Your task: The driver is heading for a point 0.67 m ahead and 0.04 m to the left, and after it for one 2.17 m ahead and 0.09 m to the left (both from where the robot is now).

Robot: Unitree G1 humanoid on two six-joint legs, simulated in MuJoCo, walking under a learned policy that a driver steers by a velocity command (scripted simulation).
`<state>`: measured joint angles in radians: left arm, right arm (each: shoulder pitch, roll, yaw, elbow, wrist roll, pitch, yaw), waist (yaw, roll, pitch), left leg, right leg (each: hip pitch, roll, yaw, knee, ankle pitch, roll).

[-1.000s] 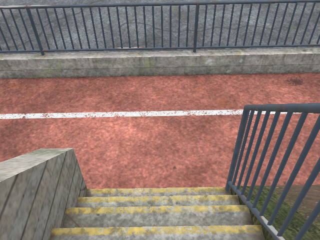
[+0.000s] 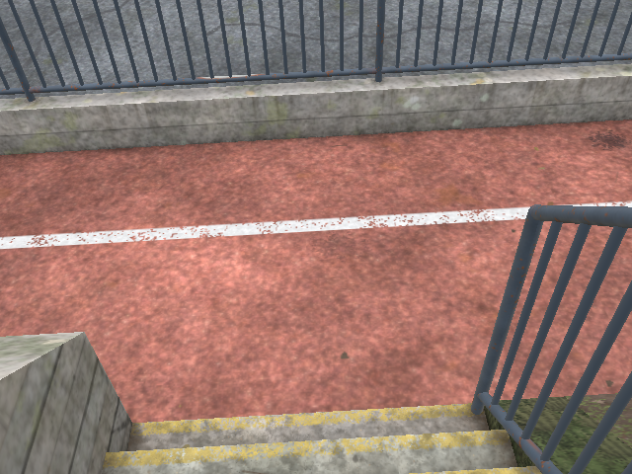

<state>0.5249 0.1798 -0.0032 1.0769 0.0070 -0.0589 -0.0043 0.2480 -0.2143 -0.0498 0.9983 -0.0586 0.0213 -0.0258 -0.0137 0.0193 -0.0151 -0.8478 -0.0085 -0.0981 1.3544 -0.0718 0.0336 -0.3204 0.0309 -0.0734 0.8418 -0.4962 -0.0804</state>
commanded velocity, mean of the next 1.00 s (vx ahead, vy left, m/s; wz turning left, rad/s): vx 0.49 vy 0.00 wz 0.00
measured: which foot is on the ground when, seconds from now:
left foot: up 0.00-0.28, down 0.30-0.74, up 0.76-1.00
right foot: down 0.00-0.28, up 0.30-0.70, down 0.72-1.00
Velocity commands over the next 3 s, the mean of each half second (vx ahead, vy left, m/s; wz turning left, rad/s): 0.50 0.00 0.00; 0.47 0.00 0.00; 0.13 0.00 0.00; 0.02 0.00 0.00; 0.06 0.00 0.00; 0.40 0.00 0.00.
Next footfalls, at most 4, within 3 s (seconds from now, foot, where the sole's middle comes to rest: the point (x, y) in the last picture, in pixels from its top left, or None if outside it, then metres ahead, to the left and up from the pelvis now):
0.30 left None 0.23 0.13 -0.97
0.72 right None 0.45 -0.01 -1.16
1.12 left None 0.69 0.15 -1.34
1.54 right None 0.70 -0.06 -1.34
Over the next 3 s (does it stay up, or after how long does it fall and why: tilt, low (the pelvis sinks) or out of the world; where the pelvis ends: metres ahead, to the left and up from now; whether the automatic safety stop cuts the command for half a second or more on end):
stays up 0.82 0.10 -0.69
